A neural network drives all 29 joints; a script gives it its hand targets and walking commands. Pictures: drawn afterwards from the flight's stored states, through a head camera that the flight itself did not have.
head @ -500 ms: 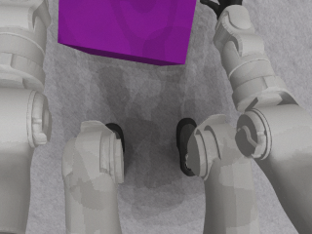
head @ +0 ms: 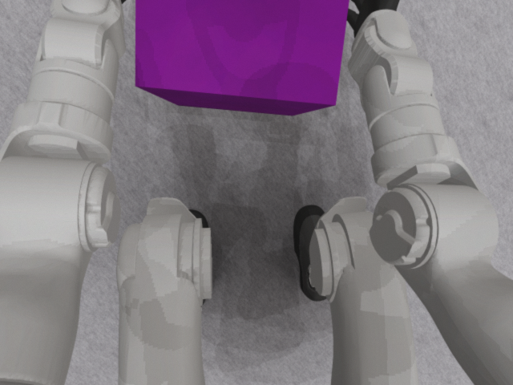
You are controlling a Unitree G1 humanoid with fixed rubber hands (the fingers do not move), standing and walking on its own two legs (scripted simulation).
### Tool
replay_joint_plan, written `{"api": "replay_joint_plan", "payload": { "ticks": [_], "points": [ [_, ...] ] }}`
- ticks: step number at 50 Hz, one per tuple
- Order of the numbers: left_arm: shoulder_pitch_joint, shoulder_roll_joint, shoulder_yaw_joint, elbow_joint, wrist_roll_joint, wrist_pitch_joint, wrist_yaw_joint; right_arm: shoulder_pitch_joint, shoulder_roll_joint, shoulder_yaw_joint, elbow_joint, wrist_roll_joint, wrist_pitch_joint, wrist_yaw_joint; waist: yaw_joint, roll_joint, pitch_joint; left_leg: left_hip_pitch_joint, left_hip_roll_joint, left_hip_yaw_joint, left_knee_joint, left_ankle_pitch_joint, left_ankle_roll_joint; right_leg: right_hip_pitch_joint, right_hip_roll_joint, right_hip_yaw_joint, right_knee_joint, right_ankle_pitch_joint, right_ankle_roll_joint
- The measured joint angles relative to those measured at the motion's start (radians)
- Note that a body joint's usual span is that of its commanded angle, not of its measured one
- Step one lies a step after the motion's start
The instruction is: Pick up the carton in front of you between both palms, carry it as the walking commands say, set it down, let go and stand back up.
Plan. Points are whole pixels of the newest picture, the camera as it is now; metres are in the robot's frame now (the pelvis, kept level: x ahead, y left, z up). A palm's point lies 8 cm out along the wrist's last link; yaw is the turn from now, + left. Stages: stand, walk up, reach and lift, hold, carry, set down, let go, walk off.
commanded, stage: reach and lift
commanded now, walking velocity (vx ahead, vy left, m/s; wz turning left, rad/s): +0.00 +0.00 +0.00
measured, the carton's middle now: (242, 30) +0.54 +0.05 -0.23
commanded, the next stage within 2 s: none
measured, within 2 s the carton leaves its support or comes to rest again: neither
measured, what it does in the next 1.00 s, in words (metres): rises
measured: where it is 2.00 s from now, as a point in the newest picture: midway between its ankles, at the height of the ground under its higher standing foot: (254, 271)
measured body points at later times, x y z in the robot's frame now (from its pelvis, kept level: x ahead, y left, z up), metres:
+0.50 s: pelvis -0.01 -0.02 +0.10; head +0.26 +0.05 +0.45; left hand +0.50 +0.21 +0.02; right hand +0.51 -0.09 +0.03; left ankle +0.10 +0.12 -0.33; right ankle +0.12 -0.14 -0.33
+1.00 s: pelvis +0.03 -0.01 +0.22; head +0.22 +0.03 +0.63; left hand +0.46 +0.20 +0.17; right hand +0.48 -0.10 +0.18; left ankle +0.10 +0.12 -0.33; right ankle +0.12 -0.14 -0.33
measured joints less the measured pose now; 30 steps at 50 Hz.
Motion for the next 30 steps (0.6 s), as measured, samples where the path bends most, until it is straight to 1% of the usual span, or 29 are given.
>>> {"api": "replay_joint_plan", "payload": {
  "ticks": [4, 5, 8, 10, 12, 16, 20, 25, 30],
  "points": [
    [0.075, -0.023, -0.010, -0.098, -0.020, 0.037, 0.043, 0.082, 0.039, 0.012, -0.103, 0.027, 0.007, -0.035, -0.007, -0.002, -0.057, -0.002, -0.020, -0.004, -0.018, 0.006, -0.011, 0.002, 0.011, 0.012, -0.010, -0.006, 0.004],
    [0.092, -0.032, -0.007, -0.122, -0.020, 0.047, 0.047, 0.110, 0.051, 0.009, -0.137, 0.029, 0.011, -0.044, -0.008, 0.000, -0.075, -0.002, -0.028, -0.007, -0.026, 0.011, -0.016, 0.004, 0.012, 0.015, -0.015, -0.007, 0.005],
    [0.138, -0.062, 0.017, -0.184, -0.006, 0.079, 0.044, 0.192, 0.079, -0.001, -0.225, 0.020, 0.028, -0.039, -0.005, 0.004, -0.138, 0.008, -0.053, -0.016, -0.062, 0.026, -0.034, 0.019, 0.012, 0.020, -0.042, -0.008, 0.010],
    [0.167, -0.089, 0.048, -0.207, 0.019, 0.098, 0.038, 0.233, 0.098, -0.020, -0.260, -0.001, 0.044, -0.030, -0.002, 0.009, -0.188, 0.022, -0.066, -0.023, -0.095, 0.039, -0.043, 0.034, 0.007, 0.020, -0.069, -0.003, 0.009],
    [0.190, -0.117, 0.093, -0.207, 0.056, 0.112, 0.028, 0.257, 0.120, -0.055, -0.271, -0.040, 0.062, -0.013, -0.002, 0.014, -0.239, 0.038, -0.076, -0.029, -0.135, 0.052, -0.050, 0.051, 0.001, 0.018, -0.104, 0.005, 0.002],
    [0.218, -0.164, 0.195, -0.186, 0.154, 0.138, 0.003, 0.270, 0.160, -0.136, -0.258, -0.145, 0.098, 0.020, -0.007, 0.028, -0.320, 0.082, -0.089, -0.040, -0.226, 0.082, -0.058, 0.094, -0.006, 0.015, -0.188, 0.028, -0.013],
    [0.245, -0.198, 0.270, -0.189, 0.228, 0.149, -0.015, 0.277, 0.180, -0.178, -0.257, -0.217, 0.121, 0.043, -0.009, 0.040, -0.368, 0.130, -0.092, -0.047, -0.313, 0.109, -0.060, 0.140, 0.000, 0.018, -0.273, 0.054, -0.021],
    [0.287, -0.237, 0.324, -0.229, 0.275, 0.155, -0.023, 0.298, 0.191, -0.186, -0.280, -0.253, 0.137, 0.060, -0.008, 0.044, -0.408, 0.185, -0.089, -0.046, -0.398, 0.127, -0.059, 0.190, 0.008, 0.030, -0.355, 0.076, -0.023],
    [0.353, -0.269, 0.334, -0.297, 0.280, 0.168, -0.026, 0.345, 0.199, -0.162, -0.317, -0.249, 0.150, 0.068, -0.008, 0.042, -0.442, 0.242, -0.086, -0.044, -0.465, 0.129, -0.059, 0.242, 0.012, 0.041, -0.418, 0.082, -0.024]
  ]
}}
